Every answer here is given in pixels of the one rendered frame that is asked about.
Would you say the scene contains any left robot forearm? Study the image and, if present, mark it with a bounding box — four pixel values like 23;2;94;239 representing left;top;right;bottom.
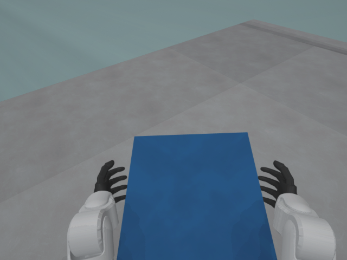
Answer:
67;191;119;260

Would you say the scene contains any right robot hand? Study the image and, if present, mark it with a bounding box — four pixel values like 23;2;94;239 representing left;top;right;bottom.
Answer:
258;160;297;208

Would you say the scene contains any right robot forearm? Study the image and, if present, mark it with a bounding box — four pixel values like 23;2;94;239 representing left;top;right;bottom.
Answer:
273;193;336;260

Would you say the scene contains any left robot hand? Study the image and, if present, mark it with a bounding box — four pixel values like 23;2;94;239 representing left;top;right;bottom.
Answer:
94;160;127;203

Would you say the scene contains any carton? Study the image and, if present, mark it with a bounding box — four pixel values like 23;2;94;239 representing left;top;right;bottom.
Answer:
117;132;277;260

